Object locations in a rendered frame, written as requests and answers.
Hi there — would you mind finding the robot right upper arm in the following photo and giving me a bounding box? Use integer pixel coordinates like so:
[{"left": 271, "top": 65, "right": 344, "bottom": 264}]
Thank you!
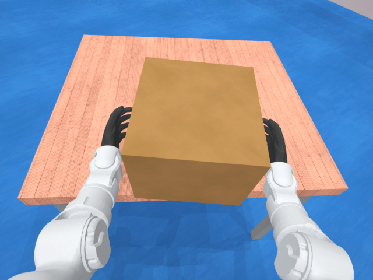
[{"left": 274, "top": 232, "right": 353, "bottom": 280}]

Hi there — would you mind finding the robot left forearm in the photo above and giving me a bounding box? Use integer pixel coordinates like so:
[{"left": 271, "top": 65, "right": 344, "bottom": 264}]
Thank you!
[{"left": 34, "top": 145, "right": 123, "bottom": 266}]

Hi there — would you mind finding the table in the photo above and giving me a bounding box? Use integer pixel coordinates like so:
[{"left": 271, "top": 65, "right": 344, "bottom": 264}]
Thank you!
[{"left": 18, "top": 35, "right": 348, "bottom": 240}]

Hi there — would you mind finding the robot left upper arm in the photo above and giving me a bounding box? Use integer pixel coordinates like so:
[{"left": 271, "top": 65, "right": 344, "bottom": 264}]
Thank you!
[{"left": 8, "top": 215, "right": 111, "bottom": 280}]

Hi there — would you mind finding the carton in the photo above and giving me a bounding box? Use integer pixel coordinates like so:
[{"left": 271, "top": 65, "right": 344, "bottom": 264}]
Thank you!
[{"left": 121, "top": 57, "right": 271, "bottom": 206}]

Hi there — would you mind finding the robot right forearm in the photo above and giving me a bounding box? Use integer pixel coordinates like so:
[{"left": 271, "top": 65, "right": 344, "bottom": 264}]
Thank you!
[{"left": 263, "top": 162, "right": 354, "bottom": 280}]

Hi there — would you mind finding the left robot hand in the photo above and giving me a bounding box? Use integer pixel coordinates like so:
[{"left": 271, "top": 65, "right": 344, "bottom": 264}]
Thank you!
[{"left": 101, "top": 106, "right": 132, "bottom": 148}]

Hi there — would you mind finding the right robot hand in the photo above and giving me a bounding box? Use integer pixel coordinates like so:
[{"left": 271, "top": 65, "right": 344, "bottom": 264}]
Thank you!
[{"left": 262, "top": 118, "right": 287, "bottom": 163}]

